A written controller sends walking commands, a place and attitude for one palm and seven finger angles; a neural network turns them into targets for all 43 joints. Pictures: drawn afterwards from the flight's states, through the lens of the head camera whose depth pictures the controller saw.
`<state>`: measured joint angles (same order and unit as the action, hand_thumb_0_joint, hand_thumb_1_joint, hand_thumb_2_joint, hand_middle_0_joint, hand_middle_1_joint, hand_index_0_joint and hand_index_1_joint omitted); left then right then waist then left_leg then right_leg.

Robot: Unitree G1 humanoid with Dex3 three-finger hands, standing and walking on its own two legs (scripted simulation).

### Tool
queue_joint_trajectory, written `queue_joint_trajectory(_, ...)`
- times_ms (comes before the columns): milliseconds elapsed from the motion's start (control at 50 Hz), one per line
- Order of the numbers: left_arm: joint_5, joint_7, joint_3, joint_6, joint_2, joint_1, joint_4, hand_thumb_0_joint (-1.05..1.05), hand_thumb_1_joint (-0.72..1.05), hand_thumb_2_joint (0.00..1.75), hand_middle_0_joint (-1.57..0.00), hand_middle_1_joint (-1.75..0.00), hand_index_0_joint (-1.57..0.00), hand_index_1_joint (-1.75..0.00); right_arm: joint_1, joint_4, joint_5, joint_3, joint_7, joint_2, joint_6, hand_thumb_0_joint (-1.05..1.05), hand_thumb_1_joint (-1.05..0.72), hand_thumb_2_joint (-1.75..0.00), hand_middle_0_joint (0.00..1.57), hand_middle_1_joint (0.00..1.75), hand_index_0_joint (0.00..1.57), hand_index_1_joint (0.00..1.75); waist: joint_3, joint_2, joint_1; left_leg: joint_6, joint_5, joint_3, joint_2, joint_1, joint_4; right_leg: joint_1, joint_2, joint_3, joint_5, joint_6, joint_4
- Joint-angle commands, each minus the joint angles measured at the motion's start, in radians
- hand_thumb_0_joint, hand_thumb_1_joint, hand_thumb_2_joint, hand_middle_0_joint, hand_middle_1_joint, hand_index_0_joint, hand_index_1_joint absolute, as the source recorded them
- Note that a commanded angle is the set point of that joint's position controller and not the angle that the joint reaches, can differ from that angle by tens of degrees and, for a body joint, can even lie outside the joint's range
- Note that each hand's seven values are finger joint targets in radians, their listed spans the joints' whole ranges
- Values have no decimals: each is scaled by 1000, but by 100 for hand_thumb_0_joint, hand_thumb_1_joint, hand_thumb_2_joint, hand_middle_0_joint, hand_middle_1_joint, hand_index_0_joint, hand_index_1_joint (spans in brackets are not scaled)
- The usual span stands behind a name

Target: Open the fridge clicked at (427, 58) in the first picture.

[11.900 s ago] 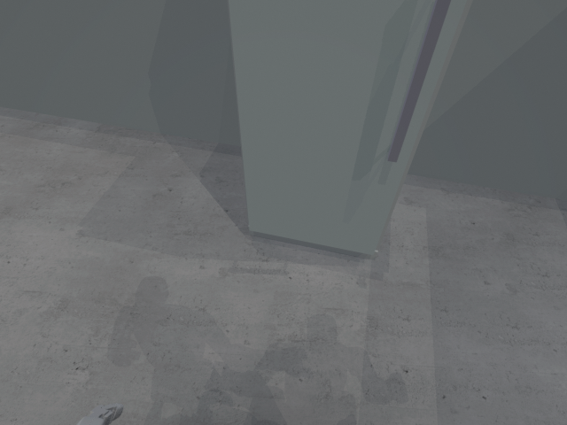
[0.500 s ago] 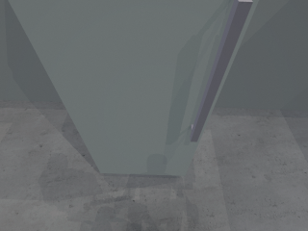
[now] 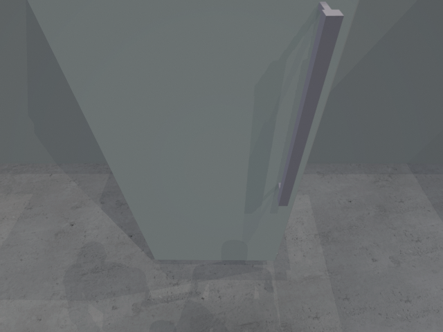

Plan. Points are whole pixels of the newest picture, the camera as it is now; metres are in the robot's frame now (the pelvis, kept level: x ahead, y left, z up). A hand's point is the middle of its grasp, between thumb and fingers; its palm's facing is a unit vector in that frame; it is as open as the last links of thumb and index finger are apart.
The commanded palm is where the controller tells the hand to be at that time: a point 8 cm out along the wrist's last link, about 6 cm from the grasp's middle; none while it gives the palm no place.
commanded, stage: come to a stop and stand still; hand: right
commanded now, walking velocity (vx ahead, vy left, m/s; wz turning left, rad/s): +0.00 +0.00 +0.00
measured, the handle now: (297, 130) +0.50 -0.13 +0.10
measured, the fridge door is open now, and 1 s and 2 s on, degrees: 0 0 0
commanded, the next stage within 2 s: look again from close up in 1.94 s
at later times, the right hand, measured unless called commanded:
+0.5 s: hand out of the picture -0.01 -0.23 -0.19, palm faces +0.04 +0.98 -0.18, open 7.4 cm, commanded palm none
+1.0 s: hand out of the picture -0.18 -0.23 -0.19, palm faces +0.14 +0.98 -0.14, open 7.4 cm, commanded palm none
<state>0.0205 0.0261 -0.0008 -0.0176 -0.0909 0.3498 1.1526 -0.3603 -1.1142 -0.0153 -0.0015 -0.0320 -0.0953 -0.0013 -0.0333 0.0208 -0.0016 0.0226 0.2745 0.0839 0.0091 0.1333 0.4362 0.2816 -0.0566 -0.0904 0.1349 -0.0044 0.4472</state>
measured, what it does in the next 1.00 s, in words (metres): shifts its weight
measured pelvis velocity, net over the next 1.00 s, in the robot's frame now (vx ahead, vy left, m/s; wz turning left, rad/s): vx -0.09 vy -0.08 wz -0.06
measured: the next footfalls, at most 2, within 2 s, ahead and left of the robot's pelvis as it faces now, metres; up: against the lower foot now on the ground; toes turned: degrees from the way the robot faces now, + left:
right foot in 1.14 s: +0.01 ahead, -0.15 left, +0.00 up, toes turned -2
left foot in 1.44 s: -0.20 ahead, -0.05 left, +0.00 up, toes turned +13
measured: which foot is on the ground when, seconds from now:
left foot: down 0.00-1.00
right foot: down 0.00-1.00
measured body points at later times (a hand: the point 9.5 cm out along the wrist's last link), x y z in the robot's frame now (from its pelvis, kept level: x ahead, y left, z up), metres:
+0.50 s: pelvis -0.02 -0.06 -0.01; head -0.04 -0.08 +0.44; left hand +0.00 +0.18 -0.15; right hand -0.02 -0.28 -0.17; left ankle -0.02 +0.10 -0.74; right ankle +0.07 -0.12 -0.74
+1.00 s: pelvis -0.09 -0.08 -0.01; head -0.12 -0.10 +0.44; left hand -0.02 +0.15 -0.14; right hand -0.19 -0.29 -0.17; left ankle -0.02 +0.09 -0.73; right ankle +0.06 -0.12 -0.73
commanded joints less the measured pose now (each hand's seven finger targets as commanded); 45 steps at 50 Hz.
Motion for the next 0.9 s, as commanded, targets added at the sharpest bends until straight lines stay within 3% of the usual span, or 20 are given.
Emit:
queue_joint_trajectory(0,-5,5,-17,25,-80,50,-27,0,90,90,-20,-30,-20,-30,-74,21,5,17,-6,-82,-15,0,-90,-90,20,30,20,30,-79,-23,2,16,97,-115,-119,157,-153,-50,-54,91,113,3,-89)
queue_joint_trajectory(40,-5,6,-18,29,-74,57,-24,0,90,90,-20,-30,-20,-30,-85,15,4,17,-7,-75,-16,0,-90,-90,20,30,20,30,-68,-33,3,15,72,-107,-115,149,-139,-51,-57,98,117,0,-100)
queue_joint_trajectory(60,-6,-5,-14,44,-127,-110,-104,0,90,90,-20,-30,-20,-30,-137,1,-16,1,-40,-111,-42,0,-90,-90,20,30,20,30,-115,-84,55,9,-305,-224,-168,186,-153,16,-45,72,28,19,148)
queue_joint_trajectory(80,-7,1,-9,50,-85,-23,-145,0,90,90,-20,-30,-20,-30,-108,23,-13,16,-41,-154,-63,0,-90,-90,20,30,20,30,25,-68,-32,28,-840,-204,-231,56,-78,-33,-35,82,-82,14,140)
queue_joint_trajectory(100,-10,4,-9,54,-57,45,-122,0,90,90,-20,-30,-20,-30,-88,40,-5,18,-38,-150,-66,0,-90,-90,20,30,20,30,110,-38,-32,37,-796,-152,-223,-31,6,-59,-24,65,3,-5,82)
queue_joint_trajectory(120,-13,4,-14,56,-79,55,-119,0,90,90,-20,-30,-20,-30,-92,42,0,14,-38,-137,-63,0,-90,-90,20,30,20,30,157,49,-26,33,-696,-128,-182,-48,29,-62,-31,76,-42,-15,78)
queue_joint_trajectory(140,-13,5,-18,54,-103,67,-119,0,90,90,-20,-30,-20,-30,-73,51,2,12,-38,-117,-57,0,-90,-90,20,30,20,30,148,97,-31,31,-503,-106,-154,-25,23,-62,-48,90,-68,-24,70)
queue_joint_trajectory(160,-12,4,-22,51,-109,60,-125,0,90,90,-20,-30,-20,-30,-68,62,1,11,-35,-101,-46,0,-90,-90,20,30,20,30,109,74,-22,29,-315,-105,-134,26,15,-61,-56,97,-67,-30,54)
queue_joint_trajectory(200,-6,2,-22,47,-123,36,-132,0,90,90,-20,-30,-20,-30,-70,75,-5,10,-33,-94,-28,0,-90,-90,20,30,20,30,-17,-50,-12,27,-49,-97,-101,115,1,2,-72,128,-6,-40,12)
queue_joint_trajectory(220,-6,1,-25,40,-128,26,-139,0,90,90,-20,-30,-20,-30,-71,81,-8,12,-30,-99,-21,0,-90,-90,20,30,20,30,-77,-62,-9,27,38,-91,-90,144,-7,57,-71,145,117,-42,-29)
queue_joint_trajectory(260,-3,-4,-32,30,-141,9,-160,0,90,90,-20,-30,-20,-30,-82,93,-12,14,-26,-103,-14,0,-90,-90,20,30,20,30,-131,-36,-4,28,131,-95,-81,183,-10,119,-62,172,298,-41,-86)
queue_joint_trajectory(320,0,-7,-37,26,-156,6,-176,0,90,90,-20,-30,-20,-30,-92,110,-14,16,-23,-110,-8,0,-90,-90,20,30,20,30,-117,-27,1,23,142,-82,-73,179,5,126,-67,194,361,-46,-127)
queue_joint_trajectory(360,1,-9,-43,24,-176,-3,-186,0,90,90,-20,-30,-20,-30,-98,123,-15,19,-21,-117,-1,0,-90,-90,20,30,20,30,-105,-52,7,17,143,-61,-62,163,25,142,-81,214,427,-50,-169)
queue_joint_trajectory(480,1,-12,-51,23,-212,-45,-214,0,90,90,-20,-30,-20,-30,-146,137,-19,22,-14,-133,3,0,-90,-90,20,30,20,30,-36,-99,28,20,104,-35,-49,104,46,130,-95,234,467,-57,-232)
queue_joint_trajectory(580,0,-15,-53,19,-220,-54,-215,0,90,90,-20,-30,-20,-30,-169,134,-19,21,-10,-142,0,0,-90,-90,20,30,20,30,-16,-64,23,27,109,-59,-54,132,8,75,-84,212,427,-45,-226)
queue_joint_trajectory(640,-2,-16,-55,13,-224,-57,-211,0,90,90,-20,-30,-20,-30,-178,129,-19,21,-9,-147,1,0,-90,-90,20,30,20,30,-46,-36,16,30,153,-83,-51,170,-12,77,-72,206,439,-34,-228)
queue_joint_trajectory(720,-5,-17,-57,13,-227,-63,-201,0,90,90,-20,-30,-20,-30,-202,114,-19,20,-7,-150,-1,0,-90,-90,20,30,20,30,-37,-40,15,29,154,-99,-52,187,-21,51,-67,199,431,-29,-226)
queue_joint_trajectory(840,-8,-14,-60,5,-229,-85,-190,0,90,90,-20,-30,-20,-30,-270,79,-20,21,-5,-136,7,0,-90,-90,20,30,20,30,-31,-44,31,28,154,-92,-37,158,-8,77,-58,179,463,-13,-240)
queue_joint_trajectory(880,-9,-14,-59,3,-217,-83,-186,0,90,90,-20,-30,-20,-30,-286,70,-21,23,-4,-135,8,0,-90,-90,20,30,20,30,-17,-7,32,32,166,-107,-45,158,-30,69,-41,160,441,-7,-214)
